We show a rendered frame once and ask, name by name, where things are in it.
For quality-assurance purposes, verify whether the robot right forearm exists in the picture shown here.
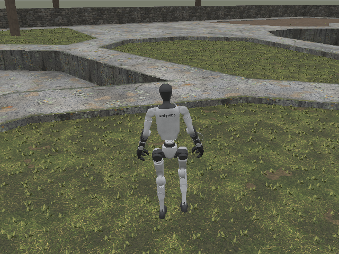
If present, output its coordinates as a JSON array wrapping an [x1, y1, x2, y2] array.
[[190, 126, 202, 147]]

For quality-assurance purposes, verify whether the robot right hand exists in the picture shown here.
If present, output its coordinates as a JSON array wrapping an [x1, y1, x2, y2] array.
[[192, 145, 204, 158]]

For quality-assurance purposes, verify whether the robot right foot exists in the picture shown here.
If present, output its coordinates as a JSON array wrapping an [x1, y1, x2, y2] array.
[[180, 202, 188, 213]]

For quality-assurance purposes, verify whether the robot left forearm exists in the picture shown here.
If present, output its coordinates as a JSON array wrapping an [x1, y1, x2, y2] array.
[[138, 129, 148, 150]]

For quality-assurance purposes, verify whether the right robot upper arm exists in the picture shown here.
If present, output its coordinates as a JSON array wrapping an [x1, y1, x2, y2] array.
[[178, 106, 195, 134]]

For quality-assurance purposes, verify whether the robot torso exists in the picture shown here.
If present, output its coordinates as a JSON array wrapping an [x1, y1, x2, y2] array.
[[155, 104, 180, 159]]

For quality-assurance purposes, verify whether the left robot upper arm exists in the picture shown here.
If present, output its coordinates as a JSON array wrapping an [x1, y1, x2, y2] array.
[[142, 107, 156, 137]]

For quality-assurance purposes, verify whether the robot left hand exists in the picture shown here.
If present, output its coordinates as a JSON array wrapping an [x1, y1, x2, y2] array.
[[137, 149, 149, 161]]

